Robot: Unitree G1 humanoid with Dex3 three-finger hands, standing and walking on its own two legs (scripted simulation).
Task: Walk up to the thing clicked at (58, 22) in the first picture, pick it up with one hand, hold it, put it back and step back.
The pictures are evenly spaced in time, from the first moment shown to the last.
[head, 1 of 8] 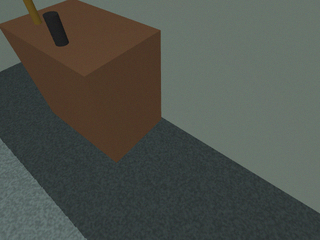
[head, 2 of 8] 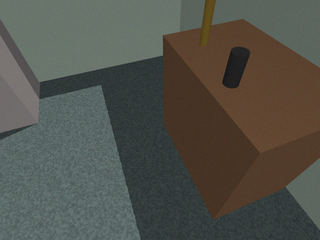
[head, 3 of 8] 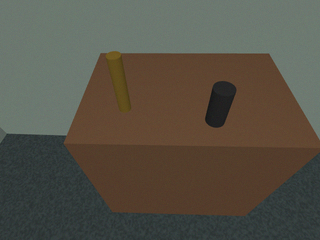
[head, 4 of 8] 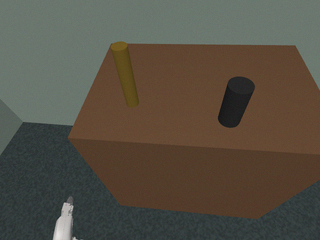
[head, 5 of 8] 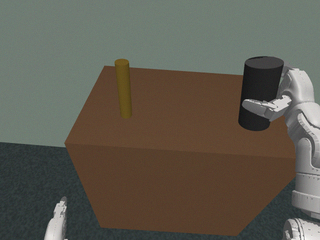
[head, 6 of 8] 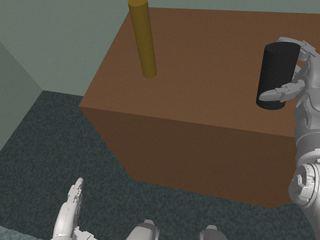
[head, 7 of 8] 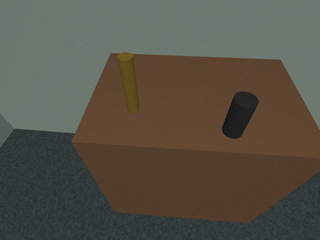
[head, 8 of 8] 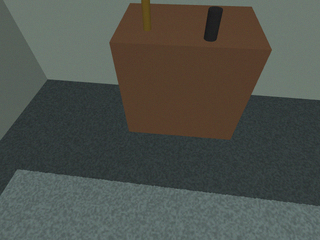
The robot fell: no
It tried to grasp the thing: yes
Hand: right
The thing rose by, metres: 0.21
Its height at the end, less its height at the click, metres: +0.00
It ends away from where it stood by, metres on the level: 0.03
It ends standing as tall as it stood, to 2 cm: yes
